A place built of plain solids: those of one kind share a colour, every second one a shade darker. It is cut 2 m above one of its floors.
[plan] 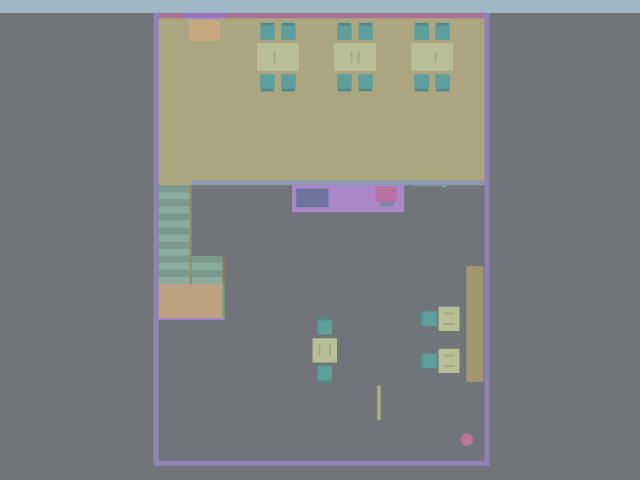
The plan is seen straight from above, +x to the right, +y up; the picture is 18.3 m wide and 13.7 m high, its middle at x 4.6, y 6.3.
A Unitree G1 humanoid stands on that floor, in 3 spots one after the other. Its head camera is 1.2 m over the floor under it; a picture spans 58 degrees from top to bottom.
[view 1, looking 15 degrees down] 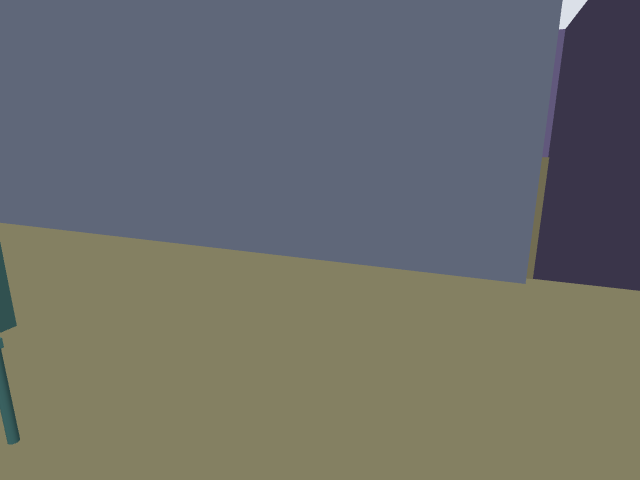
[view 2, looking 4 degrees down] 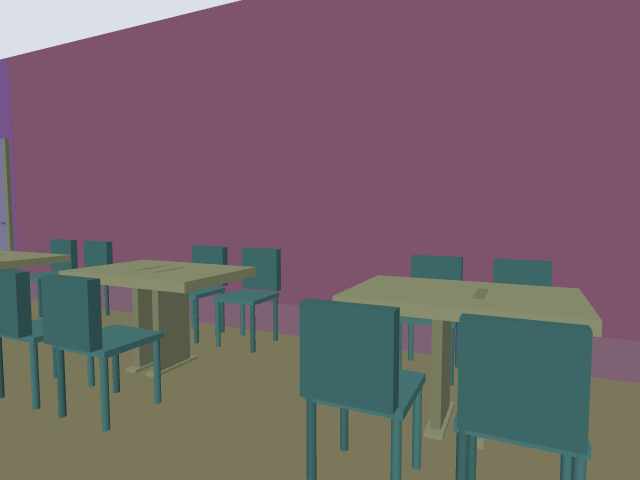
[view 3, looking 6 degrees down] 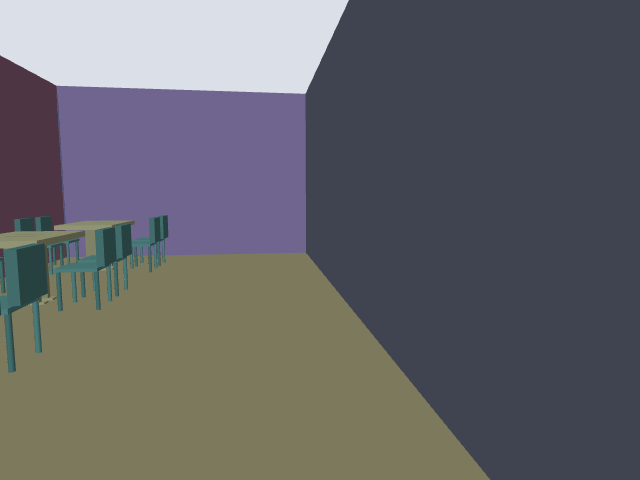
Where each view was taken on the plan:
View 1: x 1.30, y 11.53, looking -69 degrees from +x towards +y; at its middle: entrance_wall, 3.91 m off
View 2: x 8.09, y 9.06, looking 115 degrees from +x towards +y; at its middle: window_wall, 3.95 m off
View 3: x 0.44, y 8.96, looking -8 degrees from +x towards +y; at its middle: entrance_wall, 6.88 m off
